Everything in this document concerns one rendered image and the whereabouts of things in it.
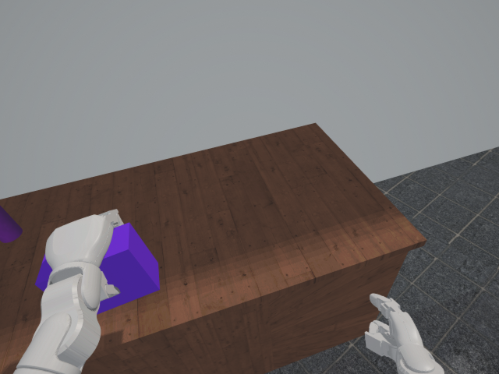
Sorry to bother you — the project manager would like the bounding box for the sponge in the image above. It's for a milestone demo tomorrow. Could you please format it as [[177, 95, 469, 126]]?
[[35, 223, 160, 314]]

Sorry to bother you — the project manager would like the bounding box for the robot left hand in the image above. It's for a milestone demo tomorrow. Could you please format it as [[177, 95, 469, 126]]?
[[45, 209, 123, 302]]

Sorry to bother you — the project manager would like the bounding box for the left robot forearm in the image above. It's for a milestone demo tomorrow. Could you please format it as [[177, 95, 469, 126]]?
[[13, 262, 101, 374]]

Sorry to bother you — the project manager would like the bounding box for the robot right hand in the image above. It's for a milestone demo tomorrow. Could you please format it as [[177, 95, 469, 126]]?
[[365, 293, 423, 363]]

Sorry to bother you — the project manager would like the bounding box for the right robot forearm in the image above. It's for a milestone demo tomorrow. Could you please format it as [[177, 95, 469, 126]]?
[[396, 344, 444, 374]]

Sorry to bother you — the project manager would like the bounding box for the table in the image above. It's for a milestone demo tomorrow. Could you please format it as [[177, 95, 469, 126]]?
[[0, 123, 426, 374]]

